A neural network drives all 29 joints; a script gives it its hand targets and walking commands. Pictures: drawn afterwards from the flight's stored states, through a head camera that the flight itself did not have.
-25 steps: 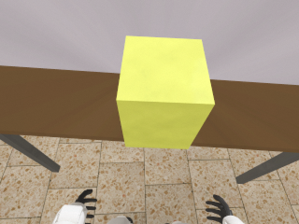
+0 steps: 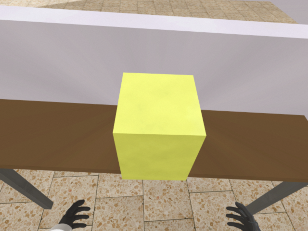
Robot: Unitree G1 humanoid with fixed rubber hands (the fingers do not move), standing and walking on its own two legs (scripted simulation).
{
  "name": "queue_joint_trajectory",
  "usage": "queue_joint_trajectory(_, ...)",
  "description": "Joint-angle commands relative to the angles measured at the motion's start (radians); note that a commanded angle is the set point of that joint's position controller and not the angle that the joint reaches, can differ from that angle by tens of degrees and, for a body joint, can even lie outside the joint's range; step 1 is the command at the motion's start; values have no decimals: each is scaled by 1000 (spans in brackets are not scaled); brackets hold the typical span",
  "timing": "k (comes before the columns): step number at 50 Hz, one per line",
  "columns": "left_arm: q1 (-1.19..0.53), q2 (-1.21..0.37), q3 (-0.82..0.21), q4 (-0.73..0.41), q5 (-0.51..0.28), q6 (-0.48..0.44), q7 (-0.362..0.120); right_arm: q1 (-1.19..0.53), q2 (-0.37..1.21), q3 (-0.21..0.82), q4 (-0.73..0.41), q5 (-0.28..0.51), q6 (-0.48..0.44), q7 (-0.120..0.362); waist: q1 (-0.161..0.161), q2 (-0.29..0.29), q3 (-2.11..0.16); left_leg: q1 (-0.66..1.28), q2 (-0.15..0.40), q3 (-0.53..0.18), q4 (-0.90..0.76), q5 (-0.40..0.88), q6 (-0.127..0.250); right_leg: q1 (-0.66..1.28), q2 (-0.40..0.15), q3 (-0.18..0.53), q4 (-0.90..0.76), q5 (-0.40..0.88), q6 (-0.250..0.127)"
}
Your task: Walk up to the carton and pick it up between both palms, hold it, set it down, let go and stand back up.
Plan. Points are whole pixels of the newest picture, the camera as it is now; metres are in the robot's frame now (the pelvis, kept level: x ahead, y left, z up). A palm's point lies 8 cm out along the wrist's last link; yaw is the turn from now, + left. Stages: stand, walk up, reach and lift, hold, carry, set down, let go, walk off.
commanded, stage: let go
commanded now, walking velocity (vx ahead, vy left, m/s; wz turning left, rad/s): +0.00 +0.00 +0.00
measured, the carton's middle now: (156, 129) +0.41 +0.02 +0.02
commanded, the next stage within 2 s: stand in 0.56 s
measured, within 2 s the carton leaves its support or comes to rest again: neither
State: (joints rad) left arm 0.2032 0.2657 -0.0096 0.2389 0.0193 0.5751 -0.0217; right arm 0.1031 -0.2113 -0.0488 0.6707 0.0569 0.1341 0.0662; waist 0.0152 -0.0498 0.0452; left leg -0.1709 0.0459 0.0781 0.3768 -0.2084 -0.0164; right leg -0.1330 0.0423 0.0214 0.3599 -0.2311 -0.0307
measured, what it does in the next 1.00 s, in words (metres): stands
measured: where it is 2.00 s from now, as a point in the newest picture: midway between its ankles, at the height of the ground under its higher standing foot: outside the picture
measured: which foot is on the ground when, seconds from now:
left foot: down 0.00-1.00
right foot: down 0.00-1.00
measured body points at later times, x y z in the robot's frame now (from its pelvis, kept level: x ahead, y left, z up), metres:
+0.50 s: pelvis -0.02 -0.01 -0.01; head -0.05 +0.02 +0.44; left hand +0.13 +0.23 -0.09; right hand +0.14 -0.22 -0.09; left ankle -0.01 +0.13 -0.75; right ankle -0.03 -0.10 -0.75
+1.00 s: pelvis +0.01 +0.03 -0.01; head +0.00 +0.03 +0.44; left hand +0.05 +0.25 -0.16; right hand +0.00 -0.21 -0.16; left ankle -0.01 +0.13 -0.75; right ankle -0.03 -0.10 -0.75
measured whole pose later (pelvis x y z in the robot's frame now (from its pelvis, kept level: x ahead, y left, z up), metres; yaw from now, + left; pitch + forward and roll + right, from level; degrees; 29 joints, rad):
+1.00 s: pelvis +0.01 +0.03 -0.01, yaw -2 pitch +1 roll -1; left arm 0.41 0.16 0.01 0.84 0.03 -0.05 0.03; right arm 0.36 -0.17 -0.05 1.01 -0.03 -0.01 0.00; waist -0.01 0.00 -0.07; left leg -0.26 0.05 0.12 0.58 -0.34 0.02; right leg -0.23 0.04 0.06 0.54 -0.33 0.00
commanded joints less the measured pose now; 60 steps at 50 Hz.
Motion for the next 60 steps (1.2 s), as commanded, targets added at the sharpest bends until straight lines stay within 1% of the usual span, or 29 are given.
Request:
queue_joint_trajectory(1,-18,88,43,-84,-3,-211,1,-42,-77,-41,-57,-32,-212,7,0,34,-197,184,-54,-22,58,395,14,-65,-31,46,-4,488,39)
queue_joint_trajectory(4,-1,90,45,-27,-13,-337,5,-47,-72,-39,-8,-50,-342,-5,-3,18,-200,133,-61,-17,78,342,17,-68,-34,46,25,491,46)
queue_joint_trajectory(6,3,96,43,1,-15,-385,8,-50,-70,-39,31,-56,-394,-15,-6,14,-188,108,-63,-13,76,289,13,-70,-31,43,29,454,50)
queue_joint_trajectory(8,-3,102,40,16,-18,-410,15,-56,-70,-47,55,-67,-425,-24,-9,10,-169,91,-61,-11,62,226,10,-81,-25,36,26,385,52)
queue_joint_trajectory(11,-29,109,28,22,-26,-423,30,-72,-69,-67,66,-89,-437,-30,-13,18,-133,76,-49,-9,38,128,8,-122,-18,25,7,230,45)
queue_joint_trajectory(13,-49,110,16,25,-33,-417,41,-80,-63,-81,70,-102,-427,-29,-16,31,-106,67,-40,-10,24,65,10,-156,-20,20,-6,126,37)
queue_joint_trajectory(15,-65,109,5,26,-39,-405,51,-86,-55,-91,69,-112,-412,-27,-16,44,-84,56,-33,-11,13,15,13,-178,-25,19,-15,49,31)
queue_joint_trajectory(16,-84,113,22,-7,-39,-400,59,-99,-34,-97,57,-89,-408,-19,3,53,-89,57,-35,-4,23,28,12,-151,-23,24,-6,44,20)
queue_joint_trajectory(18,-68,114,13,-6,-39,-397,70,-87,-29,-90,43,-85,-405,-11,10,51,-92,43,-37,-2,24,37,12,-122,-23,29,-1,56,20)
queue_joint_trajectory(23,-33,102,-2,28,-39,-388,63,-48,-20,-80,38,-89,-390,-13,6,53,-80,56,-40,-9,25,38,13,-125,-33,36,-6,68,20)
queue_joint_trajectory(28,-47,102,-10,30,-41,-383,59,-45,-16,-79,23,-90,-372,-14,5,56,-47,54,-37,-12,17,4,13,-148,-37,33,-12,10,16)
queue_joint_trajectory(29,129,63,34,189,35,-522,41,104,-68,-38,111,-96,-237,-33,6,193,18,8,78,-80,3,-227,38,-262,-78,91,-36,-191,9)
queue_joint_trajectory(30,175,91,37,231,30,-580,29,126,-76,-43,106,-102,-174,-44,-6,197,87,-98,101,-111,-22,-410,50,-269,-88,112,-48,-258,4)
queue_joint_trajectory(31,127,87,39,240,33,-612,18,130,-71,-41,100,-97,-146,-51,-21,154,115,-159,91,-131,-26,-416,51,-251,-93,133,-46,-238,0)
queue_joint_trajectory(32,89,70,40,243,33,-632,11,135,-64,-37,98,-92,-136,-54,-26,106,107,-183,81,-125,-8,-365,48,-238,-100,150,-44,-201,-6)
queue_joint_trajectory(34,98,35,35,272,29,-654,9,123,-77,-40,101,-85,-144,-50,-19,39,36,-98,60,-89,72,-231,41,-292,-121,195,-70,-180,-14)
queue_joint_trajectory(36,99,41,38,308,23,-667,16,133,-71,-37,112,-82,-163,-38,-30,-12,-39,-28,53,-73,132,-109,45,-297,-134,215,-82,-135,-29)
queue_joint_trajectory(38,112,41,42,344,16,-675,25,150,-68,-34,136,-83,-176,-36,-32,-7,-89,-2,59,-76,136,-30,54,-262,-130,200,-46,-11,-33)
queue_joint_trajectory(40,138,34,45,384,11,-677,32,176,-74,-35,166,-84,-181,-42,-28,18,-120,3,71,-82,126,27,64,-218,-115,170,7,110,-28)
queue_joint_trajectory(42,170,26,47,424,8,-674,40,202,-81,-34,195,-85,-181,-51,-21,48,-132,-7,80,-91,114,87,77,-180,-101,144,54,185,-22)
queue_joint_trajectory(45,218,12,47,483,7,-661,50,231,-84,-31,235,-84,-174,-65,-12,78,-116,-11,93,-97,104,168,95,-172,-91,128,87,197,-14)
queue_joint_trajectory(48,245,-1,45,538,5,-647,59,259,-83,-28,272,-82,-165,-77,-12,89,-75,-16,100,-96,96,211,106,-184,-88,125,98,190,-9)
queue_joint_trajectory(51,261,-14,40,588,3,-636,65,286,-76,-24,308,-80,-156,-86,-14,85,-33,-23,101,-93,86,221,110,-192,-87,126,100,187,-5)
queue_joint_trajectory(57,262,-42,27,676,0,-621,73,321,-57,-13,363,-76,-146,-95,-21,55,14,-9,98,-85,72,240,112,-194,-88,128,99,203,2)
queue_joint_trajectory(60,258,-55,21,714,-3,-614,76,326,-51,-9,382,-75,-145,-98,-23,51,27,3,98,-82,64,254,114,-192,-87,127,97,200,8)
